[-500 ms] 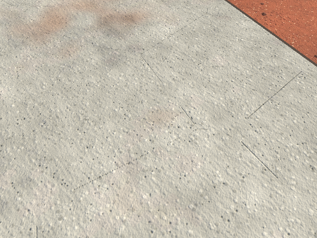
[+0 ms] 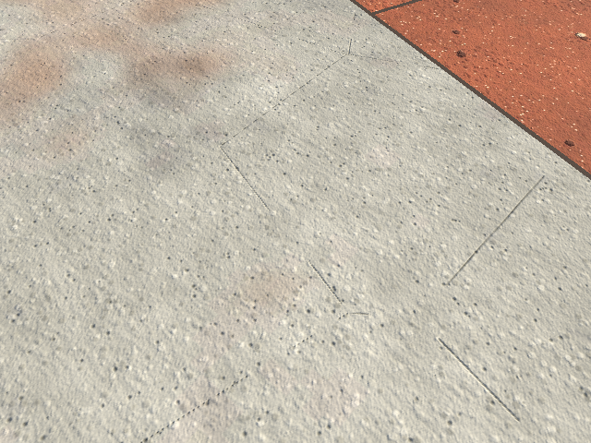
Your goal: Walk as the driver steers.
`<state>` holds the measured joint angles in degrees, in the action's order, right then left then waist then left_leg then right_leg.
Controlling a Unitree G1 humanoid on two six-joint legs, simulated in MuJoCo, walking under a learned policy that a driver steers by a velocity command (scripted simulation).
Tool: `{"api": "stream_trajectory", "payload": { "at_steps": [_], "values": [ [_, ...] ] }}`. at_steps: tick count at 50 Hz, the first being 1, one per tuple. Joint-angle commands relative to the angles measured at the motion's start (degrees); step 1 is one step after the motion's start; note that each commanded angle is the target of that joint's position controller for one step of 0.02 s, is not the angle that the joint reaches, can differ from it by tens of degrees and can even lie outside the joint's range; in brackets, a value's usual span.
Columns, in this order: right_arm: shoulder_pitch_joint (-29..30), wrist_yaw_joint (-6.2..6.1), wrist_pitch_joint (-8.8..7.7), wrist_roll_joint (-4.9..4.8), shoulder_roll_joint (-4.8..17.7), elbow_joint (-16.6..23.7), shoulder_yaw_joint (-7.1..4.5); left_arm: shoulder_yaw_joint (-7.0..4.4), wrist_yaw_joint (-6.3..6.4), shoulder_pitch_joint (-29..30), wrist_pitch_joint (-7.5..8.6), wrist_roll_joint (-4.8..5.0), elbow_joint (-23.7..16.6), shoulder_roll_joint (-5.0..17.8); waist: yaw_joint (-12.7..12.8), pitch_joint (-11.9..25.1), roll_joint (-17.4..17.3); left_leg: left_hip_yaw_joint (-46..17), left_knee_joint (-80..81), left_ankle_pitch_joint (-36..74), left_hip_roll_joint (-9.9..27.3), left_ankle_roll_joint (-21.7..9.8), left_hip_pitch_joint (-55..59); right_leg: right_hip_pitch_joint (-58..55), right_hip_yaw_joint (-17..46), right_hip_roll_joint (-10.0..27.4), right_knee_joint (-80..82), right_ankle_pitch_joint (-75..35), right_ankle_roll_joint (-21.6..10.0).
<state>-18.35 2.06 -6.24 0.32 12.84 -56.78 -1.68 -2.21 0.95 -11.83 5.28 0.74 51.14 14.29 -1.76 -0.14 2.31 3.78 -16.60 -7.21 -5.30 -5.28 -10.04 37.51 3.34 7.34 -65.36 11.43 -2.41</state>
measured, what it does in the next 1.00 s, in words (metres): walks ahead, turning left: right foot, then left foot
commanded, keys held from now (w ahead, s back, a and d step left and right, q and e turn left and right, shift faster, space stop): w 0.28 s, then w+q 0.72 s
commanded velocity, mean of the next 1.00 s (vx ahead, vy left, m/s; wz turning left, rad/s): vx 0.50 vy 0.00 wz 0.30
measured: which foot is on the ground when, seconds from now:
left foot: down 0.00-0.32, up 0.34-0.86, down 0.88-1.00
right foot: up 0.00-0.28, down 0.30-0.88, up 0.90-1.00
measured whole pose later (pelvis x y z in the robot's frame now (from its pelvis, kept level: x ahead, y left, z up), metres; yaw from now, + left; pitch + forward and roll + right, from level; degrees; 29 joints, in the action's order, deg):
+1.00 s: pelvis +0.53 +0.01 -0.02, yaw +21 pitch +1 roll +0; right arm -11.0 2.1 -3.5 -0.9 15.1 -45.2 -5.0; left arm -3.1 0.4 -12.4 7.4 1.3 49.8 15.0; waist -0.2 -3.0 0.3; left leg 1.8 -31.1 -10.5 -5.5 -6.4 -22.2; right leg 21.6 1.1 2.9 -72.3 23.2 -0.7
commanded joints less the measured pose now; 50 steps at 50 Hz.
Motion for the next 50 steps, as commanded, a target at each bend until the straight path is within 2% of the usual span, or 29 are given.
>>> {"api": "stream_trajectory", "payload": {
  "at_steps": [1,6,9,11,13,14,15,16,17,18,19,20,21,23,26,30,34,38,39,41,42,43,44,45,46,47,48,49,50],
  "values": [
    [2.2,-1.16,-0.99,-0.06,7.5,3.1,-1.17,-0.79,0.41,-2.0,-0.25,-0.71,-2.4,2.6,2.7,-3.1,-4.6,-12.2,11.8,3.8,16.1,-9.8,-5.5,1.8,0.1,2.4,7.8,-8.8,1.6],
    [-3.5,-2.10,-0.08,-1.12,9.4,1.8,-1.51,-0.31,-0.57,9.0,0.47,-0.03,-5.3,1.6,-1.3,-3.3,-4.7,-9.2,10.7,4.3,15.5,-7.1,0.9,-0.1,-2.5,-0.6,26.6,-17.6,2.3],
    [-6.2,-2.15,0.63,-1.47,9.6,0.5,-1.68,-0.10,-1.63,13.5,0.73,0.47,-7.0,1.9,-2.8,-4.5,-5.2,-9.7,8.3,3.3,17.6,-6.8,6.3,0.3,-2.7,-1.6,31.8,-14.9,1.8],
    [-6.7,-2.29,1.21,-1.50,9.9,0.1,-1.94,-0.20,-2.41,14.6,1.18,0.57,-8.0,2.7,-2.5,-4.7,-5.5,-10.5,5.9,3.9,19.4,-6.2,9.9,-0.3,-2.6,-2.1,34.3,-10.8,0.4],
    [-5.4,-2.39,1.81,-1.54,10.8,0.3,-2.28,-0.84,-2.81,11.2,1.68,0.54,-7.7,4.3,0.1,-3.0,-6.6,-10.7,1.6,10.6,20.1,-5.1,11.3,-6.3,-3.9,-3.7,36.6,-6.6,-1.3],
    [-4.0,-2.40,2.11,-1.39,10.7,0.6,-2.16,-1.82,-2.72,5.6,1.84,0.42,-6.2,5.9,3.4,0.2,-6.6,-8.9,-5.1,20.2,18.2,-3.9,10.7,-14.3,-5.5,-5.7,37.9,-5.8,-2.5],
    [-3.9,-2.29,2.22,-0.81,8.6,1.2,-1.36,-3.47,-2.28,-5.1,2.03,0.25,-3.1,9.3,7.7,6.9,-4.9,-6.7,-18.3,23.4,14.5,-2.2,4.8,-29.6,-3.6,-4.4,37.3,-6.8,-4.7],
    [-7.5,-1.96,1.49,-0.23,3.4,2.8,0.37,-5.05,-1.88,-15.1,1.97,-0.98,-1.6,15.7,8.9,17.0,5.6,-2.2,-41.4,6.3,7.3,1.6,-15.5,-53.3,16.2,10.5,37.7,-4.6,-11.5],
    [-10.3,-1.76,0.10,-1.39,0.7,2.1,1.29,-4.66,-2.11,-17.5,1.61,-0.90,-0.8,14.2,8.3,22.8,15.2,-7.6,-55.0,-24.2,1.4,2.5,-29.3,-61.6,37.0,17.9,46.6,2.8,-16.1],
    [-6.1,-1.73,-0.77,-2.98,7.9,2.6,-0.62,-3.23,-2.10,-14.1,1.82,-0.80,-1.4,9.6,8.5,16.0,8.8,-13.1,-60.7,-22.2,4.6,1.3,-34.1,-55.4,32.3,16.2,47.8,4.4,-13.1],
    [-1.7,-1.89,-0.93,-3.56,9.4,4.1,-1.16,-2.41,-1.99,-8.8,1.86,-0.70,-2.6,7.2,6.8,10.0,5.8,-11.8,-60.0,-16.8,7.7,0.6,-34.4,-47.3,22.7,14.5,48.6,0.9,-10.7],
    [0.2,-2.32,-0.50,-2.96,8.5,4.3,-1.33,-1.78,-2.23,-4.1,1.98,-0.73,-3.1,5.4,4.9,6.1,1.8,-10.9,-56.7,-11.9,10.0,1.0,-31.9,-39.4,15.9,11.9,51.1,-2.9,-9.3],
    [0.2,-2.60,0.38,-2.35,7.8,4.2,-1.85,-1.39,-2.36,-1.7,2.24,-0.86,-3.1,3.8,3.1,3.6,2.2,-11.0,-53.1,-8.7,11.8,1.3,-29.2,-34.6,10.7,9.6,53.3,-4.8,-7.9],
    [-2.2,-2.42,2.11,-2.40,5.0,3.3,-1.91,-1.31,-2.43,-1.2,2.48,-1.43,-1.8,2.9,1.2,1.6,3.1,-10.5,-51.4,-5.5,12.4,1.7,-25.1,-29.5,3.9,7.0,55.9,-9.4,-7.2],
    [0.0,-2.46,3.29,-2.26,4.1,4.8,-2.33,-2.00,-1.70,-3.1,2.69,-1.92,-0.2,4.8,0.7,-0.6,1.5,-11.5,-48.7,-0.3,12.2,2.3,-29.3,-29.3,-2.3,6.9,57.2,-17.3,-7.6],
    [6.4,-1.86,3.15,-1.75,3.8,7.7,-2.61,-2.20,-0.37,-4.1,2.11,-1.98,0.7,5.7,1.8,-2.5,0.9,-11.0,-37.1,9.0,11.4,3.0,-32.9,-31.6,-7.7,6.5,58.3,-18.2,-6.7],
    [14.3,-0.43,3.01,-1.29,2.4,11.0,-1.96,-2.56,0.56,-7.4,1.33,-1.37,1.8,7.1,4.6,-5.0,-0.3,-6.2,-27.3,12.5,11.3,2.4,-33.6,-36.1,-11.6,7.7,58.5,-18.7,-6.0],
    [19.8,1.09,2.98,-1.61,2.0,14.9,-1.67,-3.08,0.75,-10.1,-0.27,-0.63,2.8,8.1,5.8,-6.5,-0.3,-2.4,-22.7,6.7,10.5,0.8,-36.0,-44.3,-14.0,10.0,54.2,-24.8,-5.6],
    [19.9,1.46,3.00,-1.72,2.2,15.6,-1.80,-3.23,0.80,-9.4,-0.63,-0.45,2.6,8.6,5.1,-6.2,0.2,-0.9,-21.8,4.2,9.7,0.0,-34.0,-44.8,-15.0,10.2,52.3,-30.0,-5.1],
    [17.5,1.83,3.22,-1.81,3.9,16.4,-2.69,-3.73,1.13,-7.6,-1.18,-0.12,1.7,10.4,2.5,-2.9,2.6,3.1,-21.6,-1.3,5.9,-2.0,-25.7,-44.9,-16.8,10.0,45.3,-49.0,-4.1],
    [13.3,1.83,3.36,-1.97,5.6,15.9,-3.59,-3.97,1.34,-6.6,-1.55,0.00,1.2,11.3,-0.2,0.0,3.9,4.5,-21.8,-4.0,3.6,-3.3,-19.4,-44.3,-17.3,9.7,38.6,-57.3,-3.5],
    [5.8,1.57,3.41,-2.11,8.2,14.4,-5.05,-4.09,1.38,-5.0,-1.86,0.27,0.7,12.1,-4.6,4.2,3.8,4.7,-18.4,-2.4,1.4,-5.1,-8.6,-41.3,-17.9,8.4,28.2,-58.7,-2.4],
    [-3.7,0.49,3.66,-1.95,12.6,12.0,-7.23,-3.90,1.37,-4.3,-1.60,0.24,-0.2,11.9,-9.2,8.9,0.7,-1.1,-14.2,0.1,2.6,-7.7,8.2,-30.4,-17.9,5.6,12.6,-46.1,0.1],
    [-5.4,-0.60,3.80,-2.00,18.7,11.2,-8.27,-1.51,0.31,-8.7,-0.26,-2.11,-2.6,3.0,-3.5,12.4,-15.4,-28.2,-13.2,0.4,17.7,-15.6,27.4,-5.1,-15.5,-4.3,-8.7,11.1,3.2],
    [-6.6,-0.39,2.91,-1.05,17.5,13.1,-7.36,-0.99,-0.68,-6.9,2.74,0.15,-5.0,4.0,-3.8,22.4,-13.6,-53.2,-2.0,-7.8,25.6,-22.9,35.0,5.2,-0.6,-10.3,-19.5,23.5,3.1],
    [-5.7,-0.30,2.33,-0.53,13.4,12.7,-6.33,-1.92,-1.22,0.5,4.33,2.24,-6.9,7.3,-5.8,15.7,-8.7,-45.8,0.2,-5.1,23.5,-18.7,31.7,11.1,2.7,-6.8,-19.0,18.2,1.4],
    [-1.7,-0.31,1.85,-1.14,10.7,13.3,-5.62,-1.75,-1.12,2.0,4.85,2.10,-7.5,7.2,-3.4,9.8,-5.0,-37.0,-0.1,-0.9,21.0,-16.0,23.1,10.5,2.3,-4.1,-13.6,12.6,0.3],
    [3.2,-0.18,1.66,-1.40,8.7,14.5,-4.96,-2.10,-0.59,1.7,4.59,0.69,-6.6,7.3,-0.3,6.1,-0.9,-30.8,0.3,4.6,18.5,-13.9,13.7,6.1,1.9,-1.9,-8.7,9.5,0.7],
    [5.9,-0.33,1.58,-1.16,7.2,15.5,-4.35,-2.76,-0.38,0.3,3.75,-0.25,-6.5,8.1,1.8,4.9,-1.2,-26.9,1.4,8.7,16.6,-13.0,7.5,1.6,2.1,-0.5,-5.0,7.7,1.4]
  ]
}}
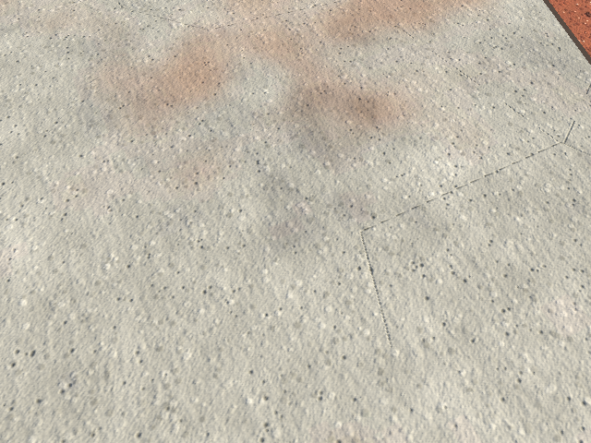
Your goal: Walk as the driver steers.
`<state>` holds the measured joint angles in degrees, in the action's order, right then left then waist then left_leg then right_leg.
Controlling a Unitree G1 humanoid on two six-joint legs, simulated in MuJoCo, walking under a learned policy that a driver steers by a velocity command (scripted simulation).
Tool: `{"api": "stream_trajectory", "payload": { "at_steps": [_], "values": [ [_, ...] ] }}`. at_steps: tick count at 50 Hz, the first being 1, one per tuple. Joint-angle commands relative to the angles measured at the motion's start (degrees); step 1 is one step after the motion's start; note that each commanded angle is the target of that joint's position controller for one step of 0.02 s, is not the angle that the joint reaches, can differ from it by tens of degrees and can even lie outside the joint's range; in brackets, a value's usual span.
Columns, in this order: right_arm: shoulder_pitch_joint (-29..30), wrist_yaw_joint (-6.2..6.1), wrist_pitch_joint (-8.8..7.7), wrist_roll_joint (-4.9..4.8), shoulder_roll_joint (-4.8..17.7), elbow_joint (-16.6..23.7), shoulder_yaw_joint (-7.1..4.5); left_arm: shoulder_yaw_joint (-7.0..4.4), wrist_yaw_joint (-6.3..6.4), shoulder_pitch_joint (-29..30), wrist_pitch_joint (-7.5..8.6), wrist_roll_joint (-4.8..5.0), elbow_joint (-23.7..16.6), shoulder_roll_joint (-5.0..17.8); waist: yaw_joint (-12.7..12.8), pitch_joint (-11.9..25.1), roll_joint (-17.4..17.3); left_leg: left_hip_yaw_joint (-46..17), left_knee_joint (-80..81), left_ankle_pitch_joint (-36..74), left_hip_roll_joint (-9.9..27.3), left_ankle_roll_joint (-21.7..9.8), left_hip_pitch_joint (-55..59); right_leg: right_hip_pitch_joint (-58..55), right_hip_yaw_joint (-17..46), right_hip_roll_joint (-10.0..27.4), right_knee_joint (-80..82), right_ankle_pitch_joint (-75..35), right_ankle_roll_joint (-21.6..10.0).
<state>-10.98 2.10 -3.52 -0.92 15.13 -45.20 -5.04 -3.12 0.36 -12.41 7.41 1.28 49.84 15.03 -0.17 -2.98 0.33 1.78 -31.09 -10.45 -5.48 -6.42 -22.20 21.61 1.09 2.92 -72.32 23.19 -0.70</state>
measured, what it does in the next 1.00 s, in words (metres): walks ahead: right foot, then left foot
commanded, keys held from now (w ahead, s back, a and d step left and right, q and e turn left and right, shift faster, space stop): w+q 0.28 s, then w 0.40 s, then e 0.32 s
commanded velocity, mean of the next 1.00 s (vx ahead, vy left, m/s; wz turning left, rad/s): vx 0.43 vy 0.00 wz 0.21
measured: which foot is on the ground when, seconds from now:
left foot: down 0.00-0.38, up 0.40-0.82, down 0.84-1.00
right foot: up 0.00-0.36, down 0.38-0.86, up 0.88-1.00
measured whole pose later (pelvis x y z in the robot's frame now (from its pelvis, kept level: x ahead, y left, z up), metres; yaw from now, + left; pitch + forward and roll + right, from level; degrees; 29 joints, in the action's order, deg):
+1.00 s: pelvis +0.47 +0.06 +0.01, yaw +9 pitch +3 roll -1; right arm -3.9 0.0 -2.7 1.1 13.2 -39.0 -2.3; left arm -3.5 1.5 -16.9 0.1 1.1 46.4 17.3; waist 2.4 -1.9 1.9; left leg 3.1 -27.8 -6.7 1.6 -1.4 -23.9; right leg 28.4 1.9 1.2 -65.8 30.4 3.8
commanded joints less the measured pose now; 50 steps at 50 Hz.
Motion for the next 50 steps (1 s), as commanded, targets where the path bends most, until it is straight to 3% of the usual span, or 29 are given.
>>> {"api": "stream_trajectory", "payload": {
  "at_steps": [1,3,5,9,13,16,17,18,19,20,21,22,23,24,26,28,31,34,37,40,41,42,43,44,45,46,47,48,50],
  "values": [
    [-0.8,-0.57,-1.12,0.27,4.7,4.4,-0.80,-2.10,0.14,0.1,0.68,-1.18,-5.4,7.2,1.4,7.1,0.2,-23.5,17.2,13.4,15.7,-11.6,15.8,14.7,4.2,4.5,4.3,-5.0,0.4],
    [-1.8,-1.21,-1.32,0.01,6.4,4.4,-1.12,-1.97,0.31,0.8,-0.55,-1.93,-6.4,5.7,2.0,5.8,-0.2,-20.4,18.4,18.0,14.5,-11.8,11.2,13.4,2.8,4.3,9.6,-6.9,2.2],
    [-4.0,-2.08,-1.28,-0.01,8.3,4.2,-1.61,-1.62,0.63,5.1,-1.05,-2.36,-8.3,4.7,0.9,4.3,-1.2,-17.8,18.8,19.7,12.9,-11.0,8.8,14.4,1.7,3.2,17.0,-12.6,3.7],
    [-7.8,-2.85,-0.47,-0.47,8.3,3.8,-1.61,-0.79,0.09,13.7,-0.79,-1.79,-11.0,3.0,-2.7,3.3,-4.6,-15.8,17.1,13.1,9.5,-7.2,7.8,11.4,1.1,-0.6,34.8,-26.1,3.7],
    [-10.6,-2.98,0.06,-0.78,8.2,3.1,-1.55,-1.04,-0.95,18.3,0.01,-0.94,-13.5,4.6,-4.4,3.2,-6.0,-21.0,13.3,8.3,11.6,-6.1,12.1,9.3,2.3,-2.6,42.3,-26.8,2.7],
    [-10.4,-3.50,0.51,-0.44,8.1,3.1,-1.55,-1.66,-1.72,16.0,1.03,-0.91,-13.4,6.4,-2.9,3.8,-7.8,-24.9,8.7,9.5,14.1,-5.2,17.0,6.5,2.5,-2.7,45.0,-21.6,0.6],
    [-9.7,-3.54,0.62,-0.35,7.7,3.2,-1.39,-1.97,-1.74,12.6,1.35,-1.09,-12.6,6.8,-1.1,4.7,-8.5,-24.8,6.4,13.3,13.6,-4.4,17.4,2.2,1.4,-3.1,46.8,-21.2,-0.6],
    [-9.0,-3.37,0.54,-0.13,6.3,3.6,-0.87,-2.72,-1.49,7.2,1.64,-1.69,-11.2,8.2,1.5,7.9,-8.2,-23.1,0.6,19.3,10.9,-3.0,16.6,-6.3,1.0,-2.8,48.1,-21.7,-2.6],
    [-8.1,-3.01,0.28,0.71,4.0,4.7,0.18,-3.45,-1.16,-1.5,1.72,-2.54,-10.1,10.8,5.5,15.1,-4.4,-19.4,-13.3,15.1,8.0,-1.0,10.3,-20.5,8.1,4.9,46.0,-22.0,-6.5],
    [-17.2,-2.91,-0.38,-0.75,0.9,4.5,1.14,-4.96,-1.20,-10.1,1.02,-3.08,-7.7,15.6,3.9,23.5,12.5,-12.4,-33.7,-5.8,-0.5,3.8,-10.3,-42.3,31.8,17.1,47.9,-14.1,-16.8],
    [-18.3,-2.93,-0.76,-1.52,4.0,3.6,1.02,-4.19,-1.72,-11.5,0.62,-1.16,-6.3,11.6,4.3,21.9,15.8,-13.5,-42.5,-22.1,0.7,4.2,-20.6,-43.1,45.3,20.9,54.5,0.0,-18.1],
    [-11.8,-2.82,-0.81,-1.61,8.1,4.3,0.04,-3.05,-1.64,-7.8,0.32,-0.51,-7.3,7.7,5.3,12.5,8.4,-14.3,-45.7,-17.8,3.5,4.0,-24.2,-35.4,38.6,18.5,55.9,4.7,-15.3],
    [-6.7,-2.81,-0.76,-0.84,8.0,5.5,0.17,-2.35,-1.55,-4.0,-0.30,-1.06,-8.2,6.4,4.4,7.6,3.4,-11.5,-44.8,-13.4,5.9,3.9,-23.0,-27.3,30.6,16.0,56.7,0.7,-13.3],
    [-3.7,-2.64,-0.92,0.23,7.1,6.4,0.19,-1.82,-1.68,-1.6,-0.62,-1.44,-8.0,5.3,2.9,3.4,1.6,-10.1,-40.9,-10.6,7.7,3.9,-21.8,-20.1,25.4,13.5,58.6,-5.3,-12.8],
    [-5.0,-2.36,-0.76,0.37,5.4,6.3,0.20,-1.21,-1.79,-0.2,-0.43,-1.85,-7.7,4.2,0.4,3.1,4.2,-8.4,-35.0,-7.5,10.5,4.0,-16.2,-14.0,18.7,9.8,60.8,-13.3,-11.6],
    [-5.1,-2.30,-0.55,0.41,3.5,6.3,0.71,-1.48,-1.81,-1.6,-0.17,-1.33,-6.7,5.4,0.1,3.5,5.2,-6.5,-30.8,-6.0,11.1,4.7,-15.4,-12.6,14.6,9.1,62.4,-19.4,-12.5],
    [0.4,-2.28,-0.83,0.79,2.3,8.1,1.52,-2.14,-1.30,-3.5,-0.45,-0.91,-5.5,8.1,1.4,3.2,3.9,-5.1,-20.0,1.2,11.9,5.7,-16.3,-13.1,10.5,9.1,63.9,-24.6,-12.9],
    [5.7,-1.76,-1.22,0.46,1.6,9.1,1.98,-2.20,-1.03,-5.7,-1.14,-0.30,-4.5,9.1,3.3,2.5,4.1,-3.5,-9.3,9.4,10.6,6.1,-13.1,-13.1,6.2,7.6,63.9,-24.7,-11.2],
    [10.3,-1.17,-1.84,0.53,1.8,10.6,1.85,-1.90,-0.81,-9.7,-2.36,-0.07,-2.5,9.1,4.7,1.6,4.5,-2.5,-2.6,12.3,7.3,6.5,-8.7,-13.9,5.9,7.3,59.5,-34.7,-10.0],
    [9.4,-0.61,-2.68,0.95,3.9,10.8,0.96,-1.97,-0.19,-9.5,-3.61,0.21,-2.2,9.7,2.6,3.7,6.0,-3.7,3.2,11.8,5.4,4.9,-3.0,-16.9,8.5,7.6,52.6,-38.0,-7.5],
    [5.6,-0.78,-2.91,1.43,5.0,9.5,0.40,-1.98,0.07,-7.7,-3.83,0.41,-2.8,9.9,0.1,5.6,5.7,-3.1,6.7,15.2,4.8,3.9,3.1,-16.1,8.3,6.2,48.7,-39.0,-6.0],
    [1.3,-1.30,-3.03,2.16,7.4,8.4,-0.43,-1.71,0.17,-7.3,-3.65,0.16,-3.5,9.0,-1.9,8.7,4.6,-3.8,8.1,23.1,6.9,2.4,12.2,-12.8,7.1,3.2,42.5,-37.6,-3.8],
    [-6.3,-2.26,-2.83,3.47,12.1,7.9,-1.49,-0.57,0.28,-5.4,-3.21,-1.23,-6.1,5.8,-4.9,16.6,-2.3,-12.7,3.0,45.4,18.3,-1.3,28.0,-2.1,4.2,-1.3,27.4,-20.7,-0.8],
    [-7.2,-2.37,-1.48,3.56,13.5,8.4,-1.48,0.95,0.20,-16.7,-3.07,-1.09,-5.2,1.3,-1.6,26.4,-16.5,-26.6,-0.4,58.1,33.9,-11.1,42.5,12.4,2.2,-5.7,9.5,18.4,2.2],
    [-7.5,-2.25,-0.24,2.28,10.3,8.9,-0.98,-0.46,0.31,-17.0,-3.62,-0.04,-4.2,7.3,-3.3,28.6,-12.7,-27.8,2.0,46.9,32.0,-11.3,38.7,14.2,6.2,-3.5,2.8,18.5,2.9],
    [-4.8,-2.36,0.30,1.60,8.1,8.9,-0.31,-1.31,0.52,-12.1,-4.40,0.71,-5.4,8.9,-3.0,21.6,-10.0,-22.5,4.4,37.6,28.6,-9.5,33.3,18.5,4.6,-1.9,0.2,15.0,3.5],
    [-1.2,-2.54,0.62,1.21,6.5,8.5,0.26,-1.39,1.04,-9.7,-5.48,0.39,-5.7,8.1,-1.6,16.7,-7.3,-19.0,7.1,30.0,26.1,-7.9,26.4,19.1,3.1,-0.1,1.2,11.2,4.2],
    [2.1,-2.49,0.88,1.25,5.2,8.4,0.73,-1.81,1.48,-9.2,-6.91,-0.14,-5.7,8.0,-0.1,12.7,-7.3,-15.6,10.0,23.7,24.4,-7.2,18.7,16.9,2.8,1.1,2.4,8.5,4.9],
    [6.7,-2.44,0.79,2.61,6.1,8.1,0.34,-1.88,2.02,-10.7,-9.27,-0.34,-6.2,5.9,2.8,9.0,-9.6,-9.6,15.4,16.6,22.0,-7.2,6.0,9.2,0.8,1.1,3.4,3.3,5.7]
  ]
}}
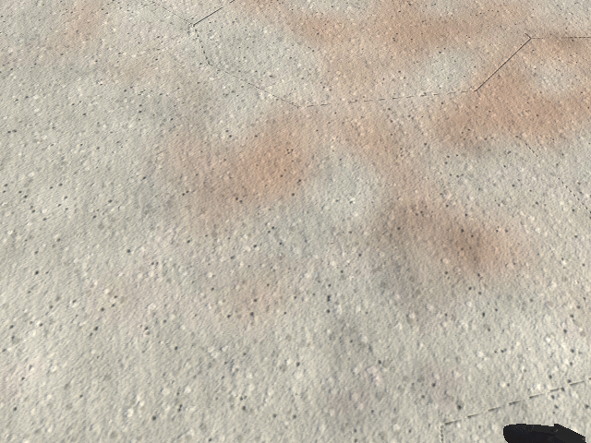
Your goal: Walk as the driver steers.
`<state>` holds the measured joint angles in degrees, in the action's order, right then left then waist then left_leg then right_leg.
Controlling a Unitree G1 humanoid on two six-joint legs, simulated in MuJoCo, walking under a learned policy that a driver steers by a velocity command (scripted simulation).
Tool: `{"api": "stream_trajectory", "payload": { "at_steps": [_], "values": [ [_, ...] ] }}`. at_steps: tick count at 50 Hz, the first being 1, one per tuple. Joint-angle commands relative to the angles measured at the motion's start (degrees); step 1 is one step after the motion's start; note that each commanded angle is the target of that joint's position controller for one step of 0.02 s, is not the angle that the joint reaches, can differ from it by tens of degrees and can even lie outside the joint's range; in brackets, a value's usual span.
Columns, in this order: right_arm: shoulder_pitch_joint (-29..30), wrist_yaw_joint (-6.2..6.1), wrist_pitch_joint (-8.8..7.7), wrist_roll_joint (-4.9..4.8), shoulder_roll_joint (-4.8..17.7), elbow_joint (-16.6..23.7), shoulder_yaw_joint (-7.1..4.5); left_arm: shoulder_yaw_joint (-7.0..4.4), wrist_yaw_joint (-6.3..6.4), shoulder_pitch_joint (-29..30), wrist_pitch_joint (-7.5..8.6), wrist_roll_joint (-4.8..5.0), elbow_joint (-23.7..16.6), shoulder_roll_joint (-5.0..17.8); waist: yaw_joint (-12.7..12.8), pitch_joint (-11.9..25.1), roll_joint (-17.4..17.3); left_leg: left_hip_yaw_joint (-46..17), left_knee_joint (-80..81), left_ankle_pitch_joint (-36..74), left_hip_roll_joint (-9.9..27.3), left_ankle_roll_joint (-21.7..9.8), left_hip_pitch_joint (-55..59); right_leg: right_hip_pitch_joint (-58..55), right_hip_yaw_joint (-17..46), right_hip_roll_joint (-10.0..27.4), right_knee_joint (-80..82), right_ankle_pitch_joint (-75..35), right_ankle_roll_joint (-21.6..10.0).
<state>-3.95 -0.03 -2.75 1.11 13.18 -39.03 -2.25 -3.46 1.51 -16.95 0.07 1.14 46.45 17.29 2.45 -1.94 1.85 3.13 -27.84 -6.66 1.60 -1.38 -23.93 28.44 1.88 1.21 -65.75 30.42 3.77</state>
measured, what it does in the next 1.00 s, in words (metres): steps on the spot, turning right: right foot, then left foot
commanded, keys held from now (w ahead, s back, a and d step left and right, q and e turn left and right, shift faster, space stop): e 0.84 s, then no key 0.16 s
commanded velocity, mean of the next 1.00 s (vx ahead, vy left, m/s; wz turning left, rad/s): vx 0.03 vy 0.00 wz -0.52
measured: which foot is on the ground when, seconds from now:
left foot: down 0.00-0.28, up 0.30-0.74, down 0.76-1.00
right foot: up 0.00-0.26, down 0.28-0.76, up 0.78-1.00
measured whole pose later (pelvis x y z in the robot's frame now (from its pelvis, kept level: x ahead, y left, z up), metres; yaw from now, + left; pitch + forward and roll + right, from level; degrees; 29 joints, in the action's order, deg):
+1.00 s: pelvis +0.04 -0.01 +0.01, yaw -33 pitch +2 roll -1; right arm -8.7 -1.4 0.3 0.5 14.5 -43.4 -3.5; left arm -5.7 1.5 -12.4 -3.6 0.7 35.4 19.8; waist -0.7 -2.5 2.4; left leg 1.1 -25.1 -13.3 1.5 -0.7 -13.3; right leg 28.5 6.0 -2.2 -60.0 24.4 5.1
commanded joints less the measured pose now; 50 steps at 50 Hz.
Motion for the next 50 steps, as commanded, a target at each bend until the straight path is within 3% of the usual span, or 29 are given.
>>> {"api": "stream_trajectory", "payload": {
  "at_steps": [1,6,9,12,13,14,15,16,17,18,19,20,22,27,31,34,37,38,39,40,41,42,43,44,47,50],
  "values": [
    [1.0,-0.40,-0.19,0.77,8.1,1.8,-2.54,-1.60,0.98,-6.3,-2.44,-0.27,-3.4,3.0,0.8,7.3,-11.2,-8.7,13.3,11.4,14.7,-12.5,5.7,1.1,-0.5,2.8,-1.7,-5.7,1.1],
    [1.3,-1.72,0.08,-0.06,10.0,-0.2,-3.30,-1.37,-0.19,0.4,-2.69,-0.79,-7.2,2.3,-0.7,8.1,-9.1,-3.5,13.9,8.9,16.3,-12.5,7.2,-2.3,-1.4,4.3,12.1,-13.5,-0.8],
    [0.4,-1.76,1.09,-0.88,11.8,-1.3,-3.87,-1.70,-1.29,2.8,-3.06,-0.67,-9.1,3.6,-1.5,8.0,-9.3,-2.7,12.8,6.5,17.8,-11.7,9.6,-4.9,-3.1,3.6,18.0,-12.9,-2.2],
    [0.5,-1.59,2.02,-2.26,12.8,-2.4,-4.25,-2.22,-2.17,1.9,-3.28,-0.80,-9.7,4.0,-0.3,7.5,-8.8,-1.1,8.1,3.1,17.6,-8.4,11.2,-10.1,-5.8,1.7,29.2,-15.4,-4.8],
    [-0.7,-1.60,2.35,-2.54,11.8,-3.2,-4.08,-2.68,-2.12,0.6,-3.21,-1.04,-9.2,4.6,-0.1,7.5,-7.4,0.5,4.6,-0.3,15.9,-6.0,10.0,-13.8,-6.2,0.1,33.7,-18.1,-6.3],
    [-3.6,-1.45,2.76,-2.14,9.7,-4.5,-3.66,-3.58,-1.65,-1.1,-3.05,-1.36,-9.0,7.1,-0.3,6.1,-1.6,3.9,-3.4,-6.1,12.3,-1.8,6.1,-17.9,-1.4,1.5,40.4,-25.9,-8.6],
    [-4.9,-1.02,2.89,0.43,6.3,-3.2,-2.69,-5.01,-0.43,-1.6,-2.89,-1.43,-10.5,13.9,-2.7,5.4,16.2,9.8,-22.5,-25.0,3.9,4.6,-8.7,-25.3,18.5,16.1,43.7,-45.8,-14.9],
    [0.7,-1.58,2.71,0.45,8.0,-0.7,-3.11,-4.91,-0.88,-1.3,-1.79,-3.07,-12.2,15.9,0.3,6.1,16.5,0.1,-34.2,-32.6,-1.8,5.5,-16.4,-21.6,28.2,21.6,47.0,-44.8,-24.1],
    [3.3,-1.91,2.83,-0.67,9.9,-0.5,-3.75,-4.43,-1.39,-0.8,-0.53,-3.54,-12.2,13.7,1.1,6.5,9.9,-4.5,-39.0,-28.9,-0.8,4.4,-17.2,-20.8,24.6,18.8,48.0,-39.9,-23.0],
    [2.0,-2.24,3.04,-1.30,10.0,-1.1,-4.07,-4.07,-1.27,2.2,0.26,-2.64,-12.4,12.3,-0.9,5.9,7.3,-5.9,-39.1,-23.2,0.0,3.5,-17.7,-20.5,20.5,15.8,47.3,-36.9,-19.6],
    [0.5,-2.75,3.29,-0.86,10.1,-2.6,-4.30,-3.46,-0.97,5.1,0.31,-1.51,-13.0,10.1,-2.2,6.5,4.7,-6.6,-38.3,-19.4,0.7,3.5,-17.2,-20.4,18.0,13.7,46.6,-34.8,-16.8],
    [-0.3,-3.02,3.40,-0.36,10.3,-2.9,-4.50,-3.00,-0.60,7.0,0.13,-0.88,-13.6,9.1,-3.0,6.8,5.4,-6.6,-38.3,-16.7,0.5,3.8,-15.6,-19.1,16.3,12.5,46.4,-36.4,-15.9],
    [-1.4,-2.75,3.08,-0.64,9.6,-3.1,-4.45,-2.51,-0.01,6.9,-0.10,-1.22,-14.3,8.2,-3.6,8.8,5.4,-6.6,-38.3,-13.4,-0.8,4.3,-12.9,-19.1,15.1,10.9,46.0,-38.9,-15.9],
    [1.2,-2.22,2.55,-1.12,7.6,-2.2,-3.48,-3.20,0.95,4.9,-0.78,-0.82,-15.0,9.5,-1.7,8.5,6.0,-7.9,-23.6,-11.5,-2.1,5.7,-10.9,-21.7,18.0,9.8,45.3,-32.8,-16.2],
    [1.1,-1.30,2.02,-1.54,8.3,-2.1,-3.45,-3.58,0.59,5.6,-1.50,-1.04,-16.0,10.3,-1.2,7.5,7.2,-8.1,-16.0,-13.6,-3.4,5.6,-4.5,-17.9,22.2,9.2,45.0,-29.4,-17.0],
    [0.1,-0.59,1.31,-1.84,8.9,-2.0,-3.60,-3.66,0.17,6.6,-1.87,-0.66,-16.6,10.2,-1.3,7.9,7.9,-8.4,-10.3,-14.7,-4.2,4.7,-0.9,-18.5,26.1,8.6,43.7,-32.3,-16.8],
    [-4.4,0.11,0.63,-1.79,9.3,-3.0,-4.01,-3.57,0.29,9.1,-2.44,0.42,-17.3,9.7,-4.3,8.5,7.1,-7.1,5.2,-5.0,-4.0,2.7,8.7,-16.7,26.5,5.4,40.3,-32.3,-13.7],
    [-6.4,0.00,0.70,-1.23,11.6,-3.4,-4.75,-3.20,0.45,8.2,-2.50,0.39,-17.5,8.2,-4.2,9.4,4.3,-10.2,7.8,-0.1,1.5,0.7,15.7,-11.6,24.3,2.7,36.8,-24.6,-10.9],
    [-6.3,-0.46,1.29,-0.32,15.2,-2.7,-5.38,-2.30,0.26,4.7,-2.53,-0.40,-17.2,4.5,-1.6,10.0,-9.2,-21.2,9.3,8.2,14.0,-4.3,21.9,-2.9,14.7,-4.7,23.6,-4.6,-7.3],
    [-5.5,-0.23,1.42,1.39,16.7,-2.7,-5.60,-3.52,0.20,5.6,-1.85,-0.05,-19.1,8.1,-1.3,6.4,-19.8,-32.8,11.1,14.9,22.0,-13.7,17.3,6.8,7.4,-9.2,12.7,7.6,-4.4],
    [-2.2,-0.48,1.13,0.96,13.5,-0.8,-4.77,-4.81,0.15,4.5,-1.59,-0.75,-17.5,12.1,-1.0,5.4,-13.3,-29.4,10.7,14.6,21.7,-14.8,16.1,7.2,8.6,-5.2,2.9,4.1,-2.5],
    [0.5,-0.87,1.22,0.31,10.7,-0.1,-4.07,-5.30,0.00,3.7,-1.88,-0.45,-16.1,12.6,-0.1,4.7,-10.4,-23.1,9.7,13.0,17.6,-12.0,15.3,7.1,7.9,-4.7,-0.5,0.1,-1.6],
    [1.4,-1.09,1.36,-0.31,9.7,0.4,-3.68,-4.98,0.24,2.8,-2.51,-0.54,-14.7,10.6,-0.1,4.5,-8.7,-19.0,9.1,11.0,14.1,-10.0,15.5,7.0,7.4,-4.6,-3.1,-2.6,-0.5],
    [1.2,-1.28,1.48,-1.00,9.4,0.3,-3.41,-4.50,0.22,2.7,-2.90,-0.71,-14.6,9.0,-0.8,3.7,-8.6,-17.4,8.8,12.8,13.5,-10.3,15.9,8.1,7.3,-4.7,-5.4,-4.5,0.4],
    [-2.1,-1.72,2.24,-0.58,9.9,-0.6,-3.23,-3.05,0.03,5.8,-2.77,-0.08,-15.9,5.5,-2.8,4.0,-9.9,-12.7,9.1,15.4,11.4,-11.4,18.2,7.1,4.2,-4.4,0.3,-6.5,1.7],
    [-2.8,-1.62,2.75,-0.78,11.2,-0.8,-3.45,-1.77,-0.16,8.0,-2.52,-0.82,-16.8,3.5,-4.1,5.8,-11.8,-11.0,8.1,15.9,11.9,-11.5,19.9,1.2,1.9,-1.9,13.1,-5.5,2.0]
  ]
}}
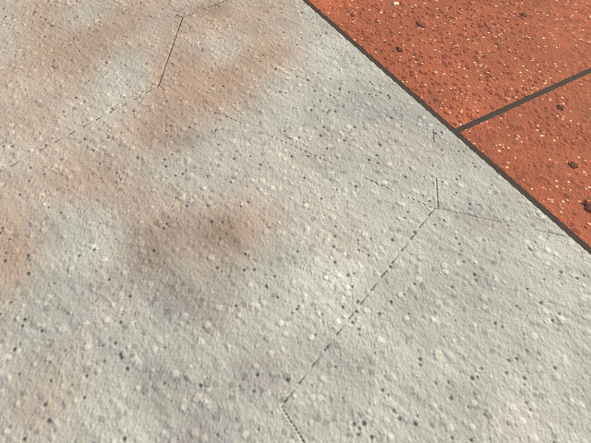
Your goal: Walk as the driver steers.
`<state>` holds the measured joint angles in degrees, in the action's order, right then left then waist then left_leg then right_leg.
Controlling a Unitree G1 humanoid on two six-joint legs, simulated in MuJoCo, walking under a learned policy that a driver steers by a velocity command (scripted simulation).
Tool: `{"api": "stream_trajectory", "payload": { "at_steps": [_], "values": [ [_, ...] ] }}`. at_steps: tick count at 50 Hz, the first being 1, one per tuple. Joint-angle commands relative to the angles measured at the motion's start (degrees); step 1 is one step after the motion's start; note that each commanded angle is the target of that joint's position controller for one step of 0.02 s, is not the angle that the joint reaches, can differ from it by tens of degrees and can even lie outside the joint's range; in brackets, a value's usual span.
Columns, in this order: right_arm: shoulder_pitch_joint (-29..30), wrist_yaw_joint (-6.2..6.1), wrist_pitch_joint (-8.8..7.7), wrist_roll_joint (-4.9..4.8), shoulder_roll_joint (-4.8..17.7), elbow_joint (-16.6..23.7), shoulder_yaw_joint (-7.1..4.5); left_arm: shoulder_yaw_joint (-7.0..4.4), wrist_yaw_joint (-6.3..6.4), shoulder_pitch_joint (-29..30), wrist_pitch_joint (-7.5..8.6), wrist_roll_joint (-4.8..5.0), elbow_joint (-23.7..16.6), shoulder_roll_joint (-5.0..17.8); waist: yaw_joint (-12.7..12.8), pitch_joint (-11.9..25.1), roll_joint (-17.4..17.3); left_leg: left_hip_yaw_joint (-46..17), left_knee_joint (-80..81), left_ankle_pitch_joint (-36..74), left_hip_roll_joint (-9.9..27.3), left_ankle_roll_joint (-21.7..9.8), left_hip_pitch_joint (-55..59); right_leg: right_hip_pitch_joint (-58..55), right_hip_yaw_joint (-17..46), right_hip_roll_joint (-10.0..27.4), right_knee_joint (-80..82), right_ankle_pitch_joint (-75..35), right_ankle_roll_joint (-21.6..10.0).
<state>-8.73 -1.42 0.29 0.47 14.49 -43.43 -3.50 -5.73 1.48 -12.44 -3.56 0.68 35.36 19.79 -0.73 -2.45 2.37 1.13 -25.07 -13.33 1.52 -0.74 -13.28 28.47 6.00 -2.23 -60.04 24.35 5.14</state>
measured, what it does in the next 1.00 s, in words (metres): walks ahead: right foot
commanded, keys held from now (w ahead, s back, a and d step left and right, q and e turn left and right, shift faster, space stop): no key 0.42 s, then w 0.58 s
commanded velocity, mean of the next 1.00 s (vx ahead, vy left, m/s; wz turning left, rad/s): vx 0.18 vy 0.00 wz -0.07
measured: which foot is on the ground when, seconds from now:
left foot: down 0.00-1.00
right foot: up 0.00-0.12, down 0.14-0.68, up 0.70-1.00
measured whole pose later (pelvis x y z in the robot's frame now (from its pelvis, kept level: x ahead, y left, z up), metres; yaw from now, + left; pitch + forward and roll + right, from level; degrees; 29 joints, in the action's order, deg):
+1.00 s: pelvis +0.16 +0.01 +0.00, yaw -1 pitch +1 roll -1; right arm -25.3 0.2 -4.1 0.0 13.2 -52.7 -0.5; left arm -3.5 -1.5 -7.2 3.7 1.1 37.6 16.1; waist -5.0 -0.8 2.6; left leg 1.9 -11.0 -16.0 -1.9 -3.5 3.5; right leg 38.4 0.2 5.1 -43.9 0.2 0.3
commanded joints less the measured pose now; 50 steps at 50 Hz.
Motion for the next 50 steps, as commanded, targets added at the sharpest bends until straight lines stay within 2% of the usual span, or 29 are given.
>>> {"api": "stream_trajectory", "payload": {
  "at_steps": [1,4,6,7,8,9,10,11,13,15,21,22,24,25,27,28,30,32,33,34,35,36,37,38,39,40,42,45,50],
  "values": [
    [2.3,0.00,-0.16,-0.29,10.6,3.5,-2.32,0.94,-0.30,3.9,1.19,-0.51,-5.9,0.4,-1.1,6.5,-13.1,-8.5,5.2,22.9,12.1,-12.2,7.9,-2.4,-3.6,2.2,11.8,1.3,0.3],
    [1.0,0.62,0.08,-1.17,11.6,2.7,-2.31,0.68,-0.55,2.3,1.26,-0.08,-4.9,1.6,-1.1,6.4,-13.5,-9.3,3.6,22.8,12.7,-12.1,6.5,-9.8,-6.6,1.5,24.1,-2.8,-0.9],
    [0.4,0.78,-0.06,-2.08,10.1,1.7,-1.48,0.63,-0.72,-1.1,1.41,-0.39,-3.1,1.4,1.1,5.7,-11.7,-8.1,0.9,20.1,11.0,-8.9,3.2,-18.7,-7.4,0.6,40.3,-15.2,-3.7],
    [-2.0,1.04,-0.70,-1.44,8.4,0.8,-0.77,0.49,-0.44,-1.3,1.42,-0.79,-3.6,3.2,0.6,7.2,-8.6,-7.0,-0.7,14.6,9.5,-4.7,-1.1,-26.1,-2.3,4.2,41.2,-23.0,-5.4],
    [-3.2,1.66,-1.55,1.25,5.1,1.9,0.51,-0.19,0.27,-2.4,1.23,-1.45,-4.4,7.7,-1.5,10.9,4.6,-1.8,-9.5,-0.2,4.5,0.2,-7.1,-32.7,9.4,15.2,38.0,-41.1,-9.1],
    [-1.6,1.41,-1.76,0.80,4.2,2.3,0.83,0.87,-0.32,1.4,1.65,-2.39,-4.1,5.0,-1.9,9.5,11.1,-1.0,-6.9,-11.0,2.3,2.7,-6.1,-23.3,11.7,18.8,38.3,-36.8,-16.0],
    [0.2,1.00,-1.48,0.62,7.0,1.8,0.34,1.62,-0.96,4.6,2.44,-2.37,-5.0,1.8,-1.1,7.1,7.3,-1.1,-6.2,-7.5,2.5,3.8,-3.0,-19.8,9.6,15.3,39.5,-27.2,-15.9],
    [1.1,0.97,-1.40,0.69,7.0,1.5,0.35,2.04,-1.14,4.9,3.01,-2.55,-4.1,0.4,-1.1,6.7,6.9,-1.0,-4.0,-1.6,2.1,3.9,-1.9,-19.5,7.1,12.0,39.3,-20.4,-13.0],
    [0.3,0.67,-0.72,0.85,8.0,0.6,0.26,1.90,-1.26,4.8,3.68,-2.19,-3.5,1.7,-0.7,4.2,7.0,-1.7,-1.9,4.6,2.6,4.2,0.1,-16.8,5.3,9.4,39.4,-15.3,-10.1],
    [-0.3,0.88,-0.89,0.30,8.0,-0.5,0.25,2.41,-1.29,2.8,3.77,-2.30,-2.8,0.8,-0.4,2.5,3.3,-1.4,-1.5,4.7,2.5,3.6,0.9,-15.6,4.2,7.8,39.0,-14.6,-8.7],
    [-1.7,0.62,-1.31,0.18,7.5,-3.7,0.39,2.51,-1.04,3.0,3.63,-1.89,-2.2,0.4,-0.2,2.9,-0.4,-1.5,-0.2,6.0,2.6,4.0,1.7,-16.9,2.9,6.7,37.4,-18.3,-9.0],
    [-2.3,0.49,-1.24,0.13,7.2,-4.3,0.47,2.43,-0.93,2.3,3.50,-1.81,-1.7,0.5,-0.1,4.1,-0.1,-0.2,-1.0,2.8,1.7,4.0,2.0,-17.4,2.8,6.3,38.1,-12.6,-9.3],
    [-1.8,0.24,-1.35,-0.52,7.0,-4.5,0.37,1.52,-0.71,0.3,2.95,-1.27,-1.2,3.0,1.4,2.2,2.8,3.2,-7.0,-7.0,-1.2,3.4,-3.1,-16.8,7.2,8.0,42.2,8.2,-12.0],
    [-0.3,0.27,-1.71,-0.81,7.0,-3.7,0.33,1.10,-0.65,-1.3,2.88,-0.97,-0.7,4.5,2.4,-0.3,5.1,3.5,-10.8,-9.8,-1.8,2.7,-8.1,-16.7,12.4,11.2,45.6,16.5,-14.3],
    [2.6,0.69,-3.02,-1.58,7.4,-1.9,0.13,0.75,-0.46,-4.2,3.68,-0.43,0.5,5.4,3.5,-3.9,8.1,0.3,-17.6,-13.9,0.1,0.1,-14.8,-16.5,21.1,16.8,49.5,19.6,-17.9],
    [2.6,1.12,-3.71,-2.04,7.6,-1.5,-0.06,0.76,-0.40,-4.6,4.38,-0.32,0.9,5.0,3.2,-3.9,9.0,-1.5,-20.7,-16.2,1.5,-1.4,-17.6,-18.3,22.8,18.5,49.8,17.1,-18.8],
    [1.6,2.26,-4.91,-2.71,7.4,-1.7,-0.02,0.80,-0.52,-3.2,5.20,0.37,1.0,4.2,2.0,-3.1,7.3,-2.5,-18.0,-17.8,3.1,-3.9,-17.8,-20.4,20.6,18.8,49.1,11.3,-18.4],
    [-4.2,3.18,-5.72,-2.39,6.6,-4.8,0.06,0.76,-0.77,1.9,4.95,0.98,0.0,4.5,-2.0,-0.4,4.5,1.2,-6.5,-5.5,0.5,-4.6,-2.8,-13.7,11.6,13.9,46.3,3.3,-15.5],
    [-9.5,3.37,-5.78,-1.80,6.6,-7.6,-0.28,0.87,-0.82,2.8,4.74,0.81,0.0,3.9,-4.3,1.7,3.4,3.3,-3.3,1.8,-1.9,-3.6,7.2,-9.0,7.5,11.0,42.5,1.4,-13.9],
    [-14.9,3.33,-5.63,-1.36,7.7,-9.6,-0.78,1.54,-0.89,3.2,4.88,0.19,-0.2,1.4,-6.0,3.0,0.8,0.4,-2.7,1.1,-0.7,-3.4,14.9,-3.8,3.5,7.9,35.5,-0.3,-11.8],
    [-20.8,2.80,-5.73,-1.16,12.3,-10.0,-1.73,2.88,-1.06,4.3,5.35,-0.53,-1.7,-3.0,-7.4,4.0,-11.7,-18.6,7.2,-10.1,11.8,-7.5,20.7,5.1,-4.4,1.3,16.2,1.3,-7.0],
    [-21.7,3.33,-6.20,-0.53,17.0,-9.2,-2.55,2.10,-0.55,4.1,6.36,0.87,-4.0,-0.7,-6.9,2.4,-19.7,-40.6,15.4,-19.6,21.5,-15.8,21.0,15.5,-3.1,-2.0,2.7,10.3,-5.8],
    [-16.9,3.12,-6.66,-0.51,13.4,-7.5,-1.46,1.27,-0.51,2.2,7.23,2.07,-2.7,2.4,-4.7,-1.4,-12.4,-40.0,16.1,-25.0,21.7,-16.3,18.9,19.7,1.1,2.1,-4.2,7.0,-6.6],
    [-13.8,2.77,-6.76,-0.77,10.7,-6.4,-0.78,1.07,-0.92,1.3,7.79,2.08,-1.6,3.0,-3.3,-3.7,-10.0,-34.0,15.8,-23.7,19.1,-14.1,18.0,21.6,0.7,4.3,-5.5,0.6,-7.5],
    [-11.9,2.67,-6.68,-0.63,10.3,-5.6,-0.55,0.99,-1.06,1.1,8.14,1.31,-0.7,2.6,-2.5,-3.5,-8.1,-28.9,16.1,-18.6,16.8,-12.2,17.4,21.4,-0.5,5.9,-4.7,-4.6,-7.9],
    [-11.2,2.62,-6.52,-0.58,9.5,-5.4,-0.18,0.78,-1.23,1.9,8.29,0.60,-0.4,2.6,-2.2,-3.6,-7.3,-24.5,16.4,-11.3,15.2,-10.9,16.8,20.8,-0.9,7.3,-2.9,-8.6,-7.7],
    [-12.7,2.56,-6.15,-0.37,7.6,-5.7,0.55,0.90,-2.00,2.1,8.15,0.16,0.0,1.2,-2.1,-2.0,-8.3,-16.7,16.6,2.2,11.7,-9.3,15.8,17.5,-3.1,7.9,-0.7,-14.0,-6.9],
    [-15.1,2.09,-5.62,-0.47,8.3,-6.3,0.68,1.44,-2.40,5.1,7.82,0.06,-1.2,-0.7,-2.7,-1.3,-7.0,-10.2,16.5,18.2,10.1,-9.4,16.1,17.7,-5.6,7.6,4.7,-18.6,-5.1],
    [-17.9,0.87,-4.74,-0.67,9.3,-7.0,0.85,2.80,-3.74,15.3,8.73,0.65,-4.3,-3.1,-5.4,-4.4,-7.1,-5.0,19.0,19.0,8.5,-8.4,12.1,11.1,-8.7,5.4,22.8,-29.0,-4.5]
  ]
}}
